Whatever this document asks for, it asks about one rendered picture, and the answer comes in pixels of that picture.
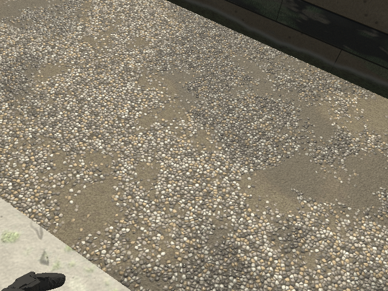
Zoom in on left robot hand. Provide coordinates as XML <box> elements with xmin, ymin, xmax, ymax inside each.
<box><xmin>1</xmin><ymin>272</ymin><xmax>65</xmax><ymax>291</ymax></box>

